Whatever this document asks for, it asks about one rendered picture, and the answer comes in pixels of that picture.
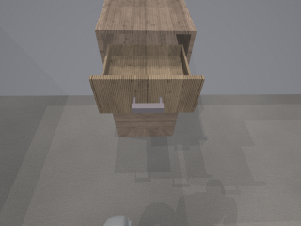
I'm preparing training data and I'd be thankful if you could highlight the drawer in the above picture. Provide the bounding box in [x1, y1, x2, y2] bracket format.
[89, 44, 205, 114]

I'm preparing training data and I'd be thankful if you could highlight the handle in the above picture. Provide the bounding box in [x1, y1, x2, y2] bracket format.
[132, 97, 165, 113]

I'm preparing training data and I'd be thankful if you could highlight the robot left thigh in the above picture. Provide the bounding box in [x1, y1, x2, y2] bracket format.
[103, 215, 132, 226]

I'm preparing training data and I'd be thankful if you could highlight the cabinet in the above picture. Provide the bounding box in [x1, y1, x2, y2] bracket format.
[95, 0, 197, 137]

